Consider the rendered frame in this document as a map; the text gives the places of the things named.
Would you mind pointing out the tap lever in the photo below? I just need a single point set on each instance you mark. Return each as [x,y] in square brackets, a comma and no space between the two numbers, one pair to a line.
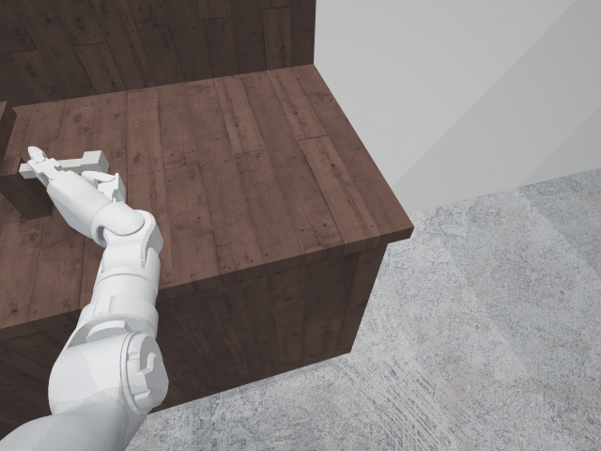
[91,161]

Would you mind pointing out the left robot hand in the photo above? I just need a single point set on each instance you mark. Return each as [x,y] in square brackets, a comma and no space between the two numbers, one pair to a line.
[78,198]

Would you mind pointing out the robot left upper arm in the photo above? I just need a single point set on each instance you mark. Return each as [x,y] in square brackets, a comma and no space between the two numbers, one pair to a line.
[101,393]

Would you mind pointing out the counter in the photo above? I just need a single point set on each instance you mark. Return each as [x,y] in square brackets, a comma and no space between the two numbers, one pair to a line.
[274,216]

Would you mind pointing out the left robot forearm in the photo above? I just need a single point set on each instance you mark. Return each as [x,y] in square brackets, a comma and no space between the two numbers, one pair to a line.
[127,283]

